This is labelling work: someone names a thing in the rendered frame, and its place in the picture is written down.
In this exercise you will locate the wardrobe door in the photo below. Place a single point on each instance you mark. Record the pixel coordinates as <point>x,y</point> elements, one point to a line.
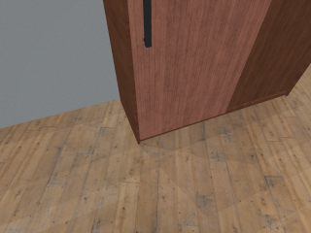
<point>280,49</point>
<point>198,53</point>

